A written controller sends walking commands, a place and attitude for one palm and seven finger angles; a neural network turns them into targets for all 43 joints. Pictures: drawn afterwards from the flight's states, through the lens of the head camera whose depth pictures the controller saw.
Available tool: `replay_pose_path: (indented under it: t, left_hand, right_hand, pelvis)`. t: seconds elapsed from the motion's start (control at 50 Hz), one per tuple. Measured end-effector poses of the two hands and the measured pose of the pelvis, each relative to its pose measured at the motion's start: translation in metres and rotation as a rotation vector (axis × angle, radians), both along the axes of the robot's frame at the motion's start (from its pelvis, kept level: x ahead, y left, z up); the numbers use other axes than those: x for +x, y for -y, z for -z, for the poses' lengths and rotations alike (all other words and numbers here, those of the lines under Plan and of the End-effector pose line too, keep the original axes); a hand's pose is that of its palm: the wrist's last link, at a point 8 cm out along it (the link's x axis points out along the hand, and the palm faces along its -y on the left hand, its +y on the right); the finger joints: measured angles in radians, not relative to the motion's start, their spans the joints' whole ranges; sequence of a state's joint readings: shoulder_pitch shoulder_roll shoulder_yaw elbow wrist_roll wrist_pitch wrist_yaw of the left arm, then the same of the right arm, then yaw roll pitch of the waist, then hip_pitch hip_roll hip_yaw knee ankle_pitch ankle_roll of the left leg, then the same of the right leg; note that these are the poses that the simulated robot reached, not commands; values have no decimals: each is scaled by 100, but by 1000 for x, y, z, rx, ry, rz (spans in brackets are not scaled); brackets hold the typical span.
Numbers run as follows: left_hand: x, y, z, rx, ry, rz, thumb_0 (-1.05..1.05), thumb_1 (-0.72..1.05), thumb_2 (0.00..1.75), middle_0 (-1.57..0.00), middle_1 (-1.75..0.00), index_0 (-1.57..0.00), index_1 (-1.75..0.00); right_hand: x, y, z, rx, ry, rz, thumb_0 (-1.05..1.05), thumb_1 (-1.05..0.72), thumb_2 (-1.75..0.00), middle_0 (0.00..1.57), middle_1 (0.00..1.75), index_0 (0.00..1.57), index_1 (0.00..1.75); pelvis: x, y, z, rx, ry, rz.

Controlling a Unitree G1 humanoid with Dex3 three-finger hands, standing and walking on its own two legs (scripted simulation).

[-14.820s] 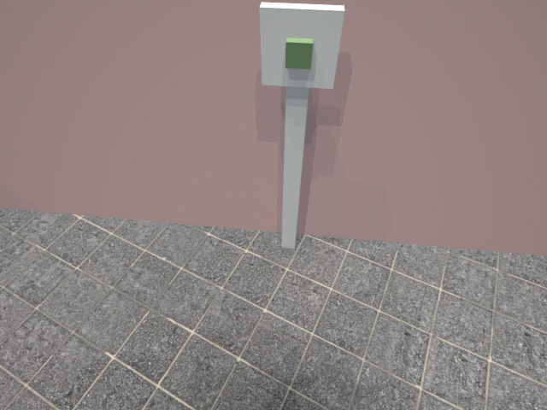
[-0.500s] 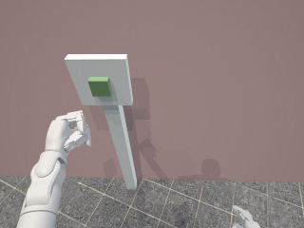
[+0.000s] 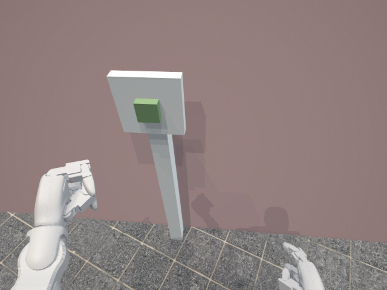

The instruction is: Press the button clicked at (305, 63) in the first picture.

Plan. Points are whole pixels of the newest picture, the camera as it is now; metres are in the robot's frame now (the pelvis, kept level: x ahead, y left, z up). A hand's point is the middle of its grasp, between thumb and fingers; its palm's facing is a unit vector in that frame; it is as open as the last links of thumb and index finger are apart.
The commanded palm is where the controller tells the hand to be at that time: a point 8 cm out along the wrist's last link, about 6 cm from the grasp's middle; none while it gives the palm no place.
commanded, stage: draw the hand back to the body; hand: left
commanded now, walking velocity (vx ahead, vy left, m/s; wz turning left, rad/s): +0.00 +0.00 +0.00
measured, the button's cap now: (148, 110) +0.51 +0.18 +0.12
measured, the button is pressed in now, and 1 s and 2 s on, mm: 0 0 0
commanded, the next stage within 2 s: step back with the hand held close in 0.66 s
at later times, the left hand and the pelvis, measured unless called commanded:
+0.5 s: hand (52, 205) +0.19 +0.25 +0.16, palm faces +0.41 -0.82 -0.39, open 3.1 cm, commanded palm +0.14 +0.28 +0.17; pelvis +0.02 +0.01 +0.00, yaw +0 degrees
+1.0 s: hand (63, 204) +0.20 +0.24 +0.15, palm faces +0.32 -0.84 -0.45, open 3.1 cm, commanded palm +0.14 +0.28 +0.17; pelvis +0.00 +0.01 +0.00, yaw -1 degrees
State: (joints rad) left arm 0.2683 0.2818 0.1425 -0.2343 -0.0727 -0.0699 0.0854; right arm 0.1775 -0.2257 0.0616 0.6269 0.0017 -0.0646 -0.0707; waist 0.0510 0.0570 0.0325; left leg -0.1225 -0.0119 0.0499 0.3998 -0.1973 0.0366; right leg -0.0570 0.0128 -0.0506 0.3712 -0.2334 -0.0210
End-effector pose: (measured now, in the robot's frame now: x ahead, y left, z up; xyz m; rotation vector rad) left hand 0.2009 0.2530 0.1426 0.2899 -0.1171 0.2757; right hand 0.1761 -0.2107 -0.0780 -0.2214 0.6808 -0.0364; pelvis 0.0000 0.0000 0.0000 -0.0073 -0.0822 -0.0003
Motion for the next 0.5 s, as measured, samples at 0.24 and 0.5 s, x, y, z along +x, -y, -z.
replay_pose_path:
  t: [0.24,0.5]
  left_hand:
    - [-22,-15,-20,91,30,-47,2,90,89,-130,-149,-131,-150]
    - [-51,-30,-35,160,50,-128,2,89,89,-131,-149,-131,-150]
  right_hand:
    - [7,1,2,4,-18,21,1,-90,-90,21,30,20,30]
    - [26,1,-7,-7,33,2,1,-90,-90,21,30,20,30]
  pelvis:
    - [14,-6,-1,0,4,10]
    - [19,-5,0,-4,2,3]
